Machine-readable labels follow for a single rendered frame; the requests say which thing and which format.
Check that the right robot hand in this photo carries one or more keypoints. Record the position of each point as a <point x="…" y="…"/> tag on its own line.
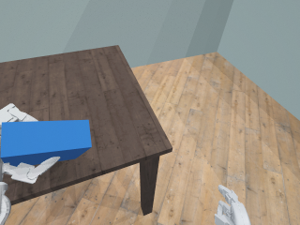
<point x="235" y="214"/>

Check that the left robot hand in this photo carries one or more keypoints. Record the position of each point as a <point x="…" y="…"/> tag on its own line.
<point x="24" y="172"/>

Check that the sponge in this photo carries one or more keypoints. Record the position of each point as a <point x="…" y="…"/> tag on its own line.
<point x="32" y="142"/>

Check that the robot left forearm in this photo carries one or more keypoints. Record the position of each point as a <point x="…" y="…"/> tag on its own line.
<point x="5" y="204"/>

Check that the table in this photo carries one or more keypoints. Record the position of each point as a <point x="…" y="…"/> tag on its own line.
<point x="96" y="85"/>

